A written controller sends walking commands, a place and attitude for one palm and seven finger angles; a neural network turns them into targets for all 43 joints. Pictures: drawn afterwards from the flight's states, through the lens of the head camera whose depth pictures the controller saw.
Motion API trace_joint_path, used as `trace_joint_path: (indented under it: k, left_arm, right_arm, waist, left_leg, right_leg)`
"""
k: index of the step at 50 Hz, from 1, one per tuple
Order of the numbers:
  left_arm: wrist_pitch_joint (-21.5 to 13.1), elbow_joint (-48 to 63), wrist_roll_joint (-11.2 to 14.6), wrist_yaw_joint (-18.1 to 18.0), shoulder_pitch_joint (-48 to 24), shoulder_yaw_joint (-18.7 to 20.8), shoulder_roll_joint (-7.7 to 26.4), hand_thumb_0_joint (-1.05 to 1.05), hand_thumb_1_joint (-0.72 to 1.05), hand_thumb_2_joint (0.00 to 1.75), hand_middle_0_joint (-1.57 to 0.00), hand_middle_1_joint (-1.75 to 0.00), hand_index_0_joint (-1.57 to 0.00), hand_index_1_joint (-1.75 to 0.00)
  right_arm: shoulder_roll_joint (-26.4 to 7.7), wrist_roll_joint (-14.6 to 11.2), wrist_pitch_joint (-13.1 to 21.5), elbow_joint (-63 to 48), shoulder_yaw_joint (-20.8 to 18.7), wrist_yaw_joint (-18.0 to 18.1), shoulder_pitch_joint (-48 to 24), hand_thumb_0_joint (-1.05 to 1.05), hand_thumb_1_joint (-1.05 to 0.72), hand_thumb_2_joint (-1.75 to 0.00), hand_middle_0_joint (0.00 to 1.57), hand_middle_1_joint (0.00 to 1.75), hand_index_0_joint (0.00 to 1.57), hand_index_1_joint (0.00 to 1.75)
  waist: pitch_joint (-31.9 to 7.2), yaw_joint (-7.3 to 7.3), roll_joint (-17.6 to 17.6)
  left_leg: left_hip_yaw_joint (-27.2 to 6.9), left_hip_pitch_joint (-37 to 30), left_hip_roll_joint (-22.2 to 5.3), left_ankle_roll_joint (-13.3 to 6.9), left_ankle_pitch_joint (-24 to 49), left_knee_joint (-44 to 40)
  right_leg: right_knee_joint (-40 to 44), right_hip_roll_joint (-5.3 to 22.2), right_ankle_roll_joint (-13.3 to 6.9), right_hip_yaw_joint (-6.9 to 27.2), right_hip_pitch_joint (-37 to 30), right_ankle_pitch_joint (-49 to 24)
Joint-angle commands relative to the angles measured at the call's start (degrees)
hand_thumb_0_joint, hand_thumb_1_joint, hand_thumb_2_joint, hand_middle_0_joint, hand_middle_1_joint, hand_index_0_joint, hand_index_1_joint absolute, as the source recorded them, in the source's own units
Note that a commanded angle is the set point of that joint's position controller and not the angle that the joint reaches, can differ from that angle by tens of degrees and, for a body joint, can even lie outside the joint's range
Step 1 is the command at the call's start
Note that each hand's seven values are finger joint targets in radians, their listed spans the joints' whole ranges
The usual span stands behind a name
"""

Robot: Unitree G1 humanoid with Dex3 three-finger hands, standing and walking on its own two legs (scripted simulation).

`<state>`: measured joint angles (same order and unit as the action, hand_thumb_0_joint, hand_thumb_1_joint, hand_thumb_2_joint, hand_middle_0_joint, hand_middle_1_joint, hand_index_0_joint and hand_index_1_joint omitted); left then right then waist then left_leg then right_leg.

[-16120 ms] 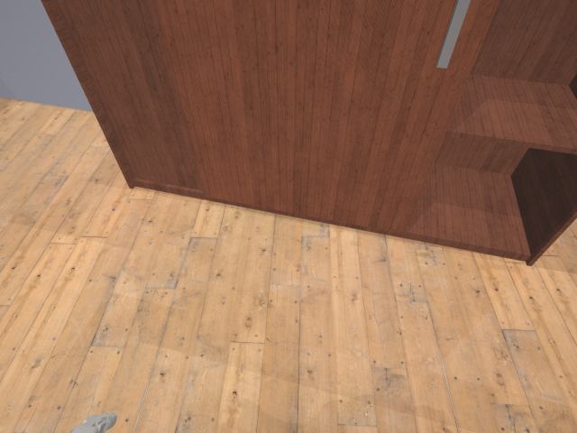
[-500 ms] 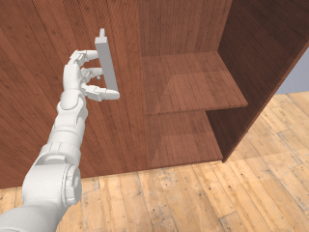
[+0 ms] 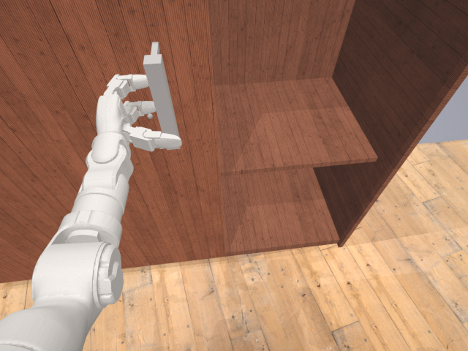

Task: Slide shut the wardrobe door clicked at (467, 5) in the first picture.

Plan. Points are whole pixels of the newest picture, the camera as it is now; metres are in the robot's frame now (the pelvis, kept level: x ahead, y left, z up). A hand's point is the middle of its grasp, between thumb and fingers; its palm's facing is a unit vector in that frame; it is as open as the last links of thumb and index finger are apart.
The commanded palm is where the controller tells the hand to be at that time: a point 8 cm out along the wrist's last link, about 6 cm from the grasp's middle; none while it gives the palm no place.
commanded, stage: move the hooked fingers beside the handle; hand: left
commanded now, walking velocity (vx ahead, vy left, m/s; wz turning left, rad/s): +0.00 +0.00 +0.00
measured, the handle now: (165, 99) +0.52 +0.12 +0.15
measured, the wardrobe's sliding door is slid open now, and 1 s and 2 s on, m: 0.52 0.52 0.52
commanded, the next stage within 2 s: none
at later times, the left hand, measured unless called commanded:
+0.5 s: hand (144, 115) +0.47 +0.15 +0.15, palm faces +0.12 -0.99 +0.02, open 13.8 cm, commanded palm +0.44 +0.21 +0.16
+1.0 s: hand (131, 117) +0.47 +0.17 +0.15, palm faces +0.12 -0.99 +0.01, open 14.0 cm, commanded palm +0.43 +0.23 +0.16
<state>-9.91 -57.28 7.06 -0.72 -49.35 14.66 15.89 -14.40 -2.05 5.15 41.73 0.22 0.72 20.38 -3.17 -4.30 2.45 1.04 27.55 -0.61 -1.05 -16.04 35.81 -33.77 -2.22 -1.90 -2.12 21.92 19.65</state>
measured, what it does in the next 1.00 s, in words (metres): stands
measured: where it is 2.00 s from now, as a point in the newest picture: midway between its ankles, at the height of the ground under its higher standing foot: outside the picture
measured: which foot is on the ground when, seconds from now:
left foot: down 0.00-1.00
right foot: down 0.00-1.00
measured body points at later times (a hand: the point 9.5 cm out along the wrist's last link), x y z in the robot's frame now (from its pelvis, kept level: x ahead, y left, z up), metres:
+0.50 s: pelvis +0.01 +0.00 +0.00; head +0.04 -0.02 +0.45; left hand +0.46 +0.20 +0.15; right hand +0.06 -0.26 -0.12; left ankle +0.02 +0.11 -0.73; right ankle -0.03 -0.10 -0.73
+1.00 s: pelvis +0.01 +0.00 +0.00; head +0.04 -0.01 +0.45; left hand +0.45 +0.22 +0.16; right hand +0.09 -0.26 -0.12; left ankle +0.02 +0.11 -0.73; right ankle -0.03 -0.10 -0.73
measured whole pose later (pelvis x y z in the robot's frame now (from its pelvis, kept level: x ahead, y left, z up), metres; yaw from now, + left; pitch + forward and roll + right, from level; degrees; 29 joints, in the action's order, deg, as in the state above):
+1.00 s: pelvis +0.01 +0.00 +0.00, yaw -1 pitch +7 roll -1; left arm -6.1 -46.8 8.3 3.2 -40.3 17.5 17.6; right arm -14.6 -2.7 2.5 38.7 0.4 1.6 18.9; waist -4.2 -3.7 2.6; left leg 2.3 23.7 -0.7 -1.3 -16.5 33.5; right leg -31.2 -2.3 -1.6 -0.7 18.4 19.5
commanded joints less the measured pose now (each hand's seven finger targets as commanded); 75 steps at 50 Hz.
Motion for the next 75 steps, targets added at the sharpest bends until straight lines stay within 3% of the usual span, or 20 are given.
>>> trace_joint_path:
  k: [1,4,10,25,28,33,38,41,44,47,48,51,52,55,58,62,64,66,69,75]
  left_arm:
    - [-4.58,15.10,0.22,0.79,-30.24,0.64,10.48,0.00,-0.50,0.30,-0.30,-1.20,-0.30,-1.20]
    - [-4.28,13.28,0.40,0.80,-30.19,2.44,12.92,0.00,-0.50,0.30,-0.30,-1.20,-0.30,-1.20]
    - [-4.42,16.16,0.30,1.23,-28.50,3.80,14.57,0.00,-0.50,0.30,-0.30,-1.20,-0.30,-1.20]
    - [-1.90,20.42,0.85,2.59,-18.27,7.61,18.54,0.00,-0.50,0.30,-0.30,-1.20,-0.30,-1.20]
    - [-1.24,22.95,1.20,3.80,-18.33,4.25,15.15,0.00,-0.50,0.30,-0.30,-1.20,-0.30,-1.20]
    - [0.21,22.45,2.62,4.52,-20.94,1.05,11.30,0.00,-0.50,0.30,-0.30,-1.20,-0.30,-1.20]
    - [-0.64,22.90,1.81,3.59,-23.88,1.06,12.12,0.00,-0.50,0.30,-0.30,-1.20,-0.30,-1.20]
    - [-0.98,21.94,1.77,3.18,-20.40,3.58,14.22,0.00,-0.50,0.30,-0.30,-1.20,-0.30,-1.20]
    - [-0.88,20.95,1.65,3.17,-18.50,5.52,16.46,0.00,-0.50,0.30,-0.30,-1.20,-0.30,-1.20]
    - [-0.61,24.73,1.52,3.66,-16.08,5.41,16.30,0.00,-0.50,0.30,-0.30,-1.20,-0.30,-1.20]
    - [-0.26,25.06,1.65,3.92,-15.61,4.15,14.63,0.00,-0.50,0.30,-0.30,-1.20,-0.30,-1.20]
    - [0.90,25.28,2.52,4.41,-13.05,5.81,16.32,0.00,-0.50,0.30,-0.30,-1.20,-0.30,-1.20]
    - [1.17,26.46,2.77,4.74,-14.78,4.09,14.45,0.00,-0.50,0.30,-0.30,-1.20,-0.30,-1.20]
    - [1.39,28.04,2.62,4.77,-15.09,4.51,15.55,0.00,-0.50,0.30,-0.30,-1.20,-0.30,-1.20]
    - [1.25,28.78,3.10,4.92,-15.62,2.86,13.38,0.00,-0.50,0.30,-0.30,-1.20,-0.30,-1.20]
    - [1.37,28.58,3.28,5.13,-16.06,3.34,14.26,0.00,-0.50,0.30,-0.30,-1.20,-0.30,-1.20]
    - [1.47,26.77,3.10,5.05,-13.89,5.69,17.21,0.00,-0.50,0.30,-0.30,-1.20,-0.30,-1.20]
    - [1.56,26.44,3.16,5.46,-16.36,2.49,13.94,0.00,-0.50,0.30,-0.30,-1.20,-0.30,-1.20]
    - [1.13,24.57,3.13,5.20,-18.08,3.23,15.09,0.00,-0.50,0.30,-0.30,-1.20,-0.30,-1.20]
    - [-0.17,22.93,2.66,4.89,-18.08,4.41,16.26,0.00,-0.50,0.30,-0.30,-1.20,-0.30,-1.20]
  right_arm:
    - [-7.76,-0.05,1.77,-5.58,-2.42,0.77,2.81,0.00,-0.90,-0.90,0.20,0.30,0.20,0.30]
    - [-8.26,0.01,1.50,-5.28,-2.47,1.07,3.41,0.00,-0.90,-0.90,0.20,0.30,0.20,0.30]
    - [-8.08,-0.08,1.27,-6.18,-2.37,1.05,3.00,0.00,-0.90,-0.90,0.20,0.30,0.20,0.30]
    - [-8.34,-0.39,-0.21,-8.27,-2.48,1.49,1.63,0.00,-0.90,-0.90,0.20,0.30,0.20,0.30]
    - [-8.04,-0.71,-0.33,-8.68,-2.55,1.50,0.87,0.00,-0.90,-0.90,0.20,0.30,0.20,0.30]
    - [-8.21,-0.92,-0.31,-7.82,-2.62,1.92,0.64,0.00,-0.90,-0.90,0.20,0.30,0.20,0.30]
    - [-8.15,-0.63,-0.13,-7.00,-2.51,1.95,0.57,0.00,-0.90,-0.90,0.20,0.30,0.20,0.30]
    - [-8.23,-0.49,-0.22,-7.31,-2.48,1.76,0.53,0.00,-0.90,-0.90,0.20,0.30,0.20,0.30]
    - [-8.62,-0.31,-0.53,-7.54,-2.57,1.78,0.64,0.00,-0.90,-0.90,0.20,0.30,0.20,0.30]
    - [-8.14,-0.57,-0.74,-8.93,-2.49,1.67,-0.32,0.00,-0.90,-0.90,0.20,0.30,0.20,0.30]
    - [-7.95,-0.64,-0.72,-9.12,-2.44,1.62,-0.45,0.00,-0.90,-0.90,0.20,0.30,0.20,0.30]
    - [-8.43,-0.83,-1.11,-9.38,-2.50,1.85,-0.50,0.00,-0.90,-0.90,0.20,0.30,0.20,0.30]
    - [-8.23,-0.87,-0.97,-9.57,-2.43,1.88,-0.86,0.00,-0.90,-0.90,0.20,0.30,0.20,0.30]
    - [-8.21,-0.95,-0.92,-9.29,-2.40,2.10,-1.08,0.00,-0.90,-0.90,0.20,0.30,0.20,0.30]
    - [-8.04,-0.97,-0.39,-8.86,-2.51,2.26,-1.22,0.00,-0.90,-0.90,0.20,0.30,0.20,0.30]
    - [-8.21,-0.98,-0.04,-8.38,-2.38,2.37,-1.53,0.00,-0.90,-0.90,0.20,0.30,0.20,0.30]
    - [-8.60,-0.80,-0.20,-8.10,-2.33,2.56,-1.32,0.00,-0.90,-0.90,0.20,0.30,0.20,0.30]
    - [-8.15,-1.10,-0.02,-8.30,-1.96,2.53,-1.99,0.00,-0.90,-0.90,0.20,0.30,0.20,0.30]
    - [-8.50,-0.99,0.12,-7.99,-1.99,2.68,-1.68,0.00,-0.90,-0.90,0.20,0.30,0.20,0.30]
    - [-8.57,-0.82,0.68,-7.84,-2.02,2.38,-1.14,0.00,-0.90,-0.90,0.20,0.30,0.20,0.30]
  waist:
    - [-20.19,-1.90,-0.18]
    - [-18.13,-1.94,-3.51]
    - [-20.53,-1.15,-0.59]
    - [-19.17,0.61,-3.72]
    - [-19.04,-0.01,-0.85]
    - [-17.40,-1.66,-1.16]
    - [-18.80,-1.54,0.27]
    - [-20.27,-0.01,-0.07]
    - [-19.73,0.55,-2.89]
    - [-21.29,1.27,-0.22]
    - [-20.28,0.99,-0.22]
    - [-18.42,1.11,-2.86]
    - [-18.24,0.50,-1.85]
    - [-17.97,0.60,0.57]
    - [-18.22,0.08,-0.22]
    - [-18.12,0.15,-0.23]
    - [-17.34,0.93,-1.86]
    - [-15.53,-0.20,-0.19]
    - [-15.14,-0.17,-0.47]
    - [-17.76,0.39,-0.12]
  left_leg:
    - [-1.50,-18.04,0.39,-1.50,14.24,-1.81]
    - [-1.42,-15.31,0.30,-1.69,12.68,-2.18]
    - [-0.71,-16.39,0.52,-1.77,14.38,-2.28]
    - [0.59,-14.61,0.58,-2.06,17.62,-2.91]
    - [0.40,-17.12,0.49,-1.93,18.63,-2.88]
    - [-0.56,-19.24,0.19,-1.79,17.72,-2.85]
    - [-1.30,-20.62,0.15,-1.53,18.46,-2.70]
    - [-1.38,-20.44,0.20,-1.47,19.95,-2.65]
    - [-1.22,-18.68,0.08,-1.56,20.88,-2.70]
    - [-0.59,-19.85,0.15,-1.52,23.20,-2.75]
    - [-0.58,-20.10,0.06,-1.45,23.64,-2.82]
    - [-0.48,-18.70,-0.08,-1.57,22.33,-3.32]
    - [-0.38,-19.08,0.05,-1.59,21.48,-3.46]
    - [-0.69,-19.98,-0.03,-1.52,20.61,-3.54]
    - [-1.34,-21.68,-0.26,-1.40,20.56,-3.57]
    - [-1.22,-20.98,0.01,-1.49,18.82,-3.96]
    - [-1.34,-19.49,-0.03,-1.53,18.51,-4.03]
    - [-1.25,-19.53,0.08,-1.51,16.51,-4.28]
    - [-1.54,-19.10,0.10,-1.50,15.08,-4.32]
    - [-1.88,-19.71,0.11,-1.39,16.31,-3.92]
  right_leg:
    - [4.83,-0.42,1.26,1.67,0.15,-19.05]
    - [5.26,-0.26,1.47,1.66,-0.75,-18.26]
    - [5.03,-0.26,1.48,2.07,-2.55,-20.81]
    - [5.15,0.12,1.84,2.29,-7.79,-28.33]
    - [5.41,0.00,1.53,1.98,-6.20,-27.76]
    - [6.26,-0.15,1.48,1.41,-2.64,-24.32]
    - [5.63,0.04,1.24,1.15,-1.86,-23.25]
    - [5.14,-0.07,1.00,1.24,-3.36,-24.14]
    - [4.97,0.11,1.06,1.14,-5.27,-25.69]
    - [4.61,0.07,1.08,1.44,-6.57,-28.48]
    - [4.75,0.00,1.07,1.19,-6.07,-28.47]
    - [5.40,-0.14,1.25,1.19,-6.51,-28.10]
    - [5.70,-0.07,1.36,1.28,-5.93,-27.48]
    - [6.04,-0.07,1.09,1.34,-4.99,-25.33]
    - [6.24,-0.22,1.02,0.95,-3.75,-23.79]
    - [6.66,-0.01,1.12,1.15,-4.20,-23.02]
    - [6.66,0.12,0.96,1.09,-5.29,-22.68]
    - [7.03,0.15,1.12,1.18,-3.30,-21.10]
    - [7.23,0.25,0.97,1.24,-2.80,-19.00]
    - [6.41,0.08,0.92,1.35,-3.06,-19.84]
